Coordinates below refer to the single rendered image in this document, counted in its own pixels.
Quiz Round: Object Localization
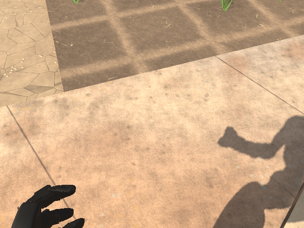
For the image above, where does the robot left hand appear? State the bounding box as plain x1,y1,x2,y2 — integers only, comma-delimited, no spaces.
11,184,85,228

